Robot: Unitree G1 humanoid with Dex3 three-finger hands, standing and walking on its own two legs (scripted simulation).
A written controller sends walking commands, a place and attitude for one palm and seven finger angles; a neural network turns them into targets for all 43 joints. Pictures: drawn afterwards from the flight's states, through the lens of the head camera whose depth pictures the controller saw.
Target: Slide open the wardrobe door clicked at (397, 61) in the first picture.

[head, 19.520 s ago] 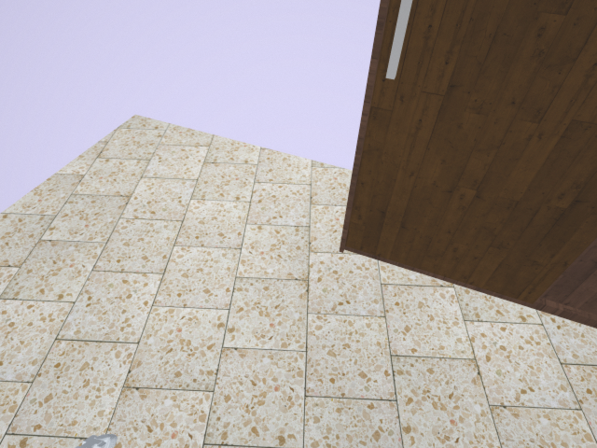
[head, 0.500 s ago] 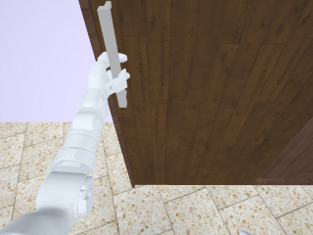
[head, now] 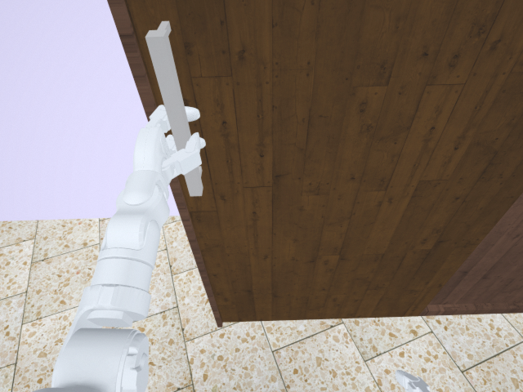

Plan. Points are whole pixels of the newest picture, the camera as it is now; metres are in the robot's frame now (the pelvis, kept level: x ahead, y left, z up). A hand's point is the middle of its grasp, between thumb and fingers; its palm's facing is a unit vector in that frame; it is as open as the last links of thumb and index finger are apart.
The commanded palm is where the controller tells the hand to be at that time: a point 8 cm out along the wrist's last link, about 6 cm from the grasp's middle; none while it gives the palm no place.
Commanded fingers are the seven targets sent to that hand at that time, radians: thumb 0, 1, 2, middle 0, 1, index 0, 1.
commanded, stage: tug the door sideways, standing still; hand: left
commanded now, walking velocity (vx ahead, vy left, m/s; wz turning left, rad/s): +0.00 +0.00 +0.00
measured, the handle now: (182, 121) +0.48 +0.13 +0.19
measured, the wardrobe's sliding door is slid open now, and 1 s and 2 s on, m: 0.00 0.01 0.08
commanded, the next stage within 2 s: step sideways, sliding the door along in 0.76 s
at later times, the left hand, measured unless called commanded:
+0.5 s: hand (196, 152) +0.42 +0.10 +0.17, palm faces +0.09 -1.00 -0.02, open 5.8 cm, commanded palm +0.40 +0.11 +0.17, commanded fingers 0.00 0.90 0.90 -0.45 -1.40 -0.45 -1.40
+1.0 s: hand (201, 155) +0.42 +0.10 +0.17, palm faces +0.02 -1.00 -0.10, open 6.1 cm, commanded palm +0.40 +0.13 +0.17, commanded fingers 0.00 0.90 0.90 -0.45 -1.40 -0.45 -1.40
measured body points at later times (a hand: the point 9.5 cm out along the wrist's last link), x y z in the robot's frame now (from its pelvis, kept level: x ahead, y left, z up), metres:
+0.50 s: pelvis +0.00 -0.01 +0.00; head +0.01 -0.03 +0.44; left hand +0.41 +0.16 +0.18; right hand +0.15 -0.23 -0.13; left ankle -0.04 +0.13 -0.74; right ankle -0.06 -0.10 -0.74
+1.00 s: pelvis -0.03 +0.01 -0.01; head -0.01 -0.01 +0.44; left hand +0.42 +0.15 +0.18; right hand +0.07 -0.23 -0.14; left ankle -0.04 +0.13 -0.74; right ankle -0.06 -0.09 -0.74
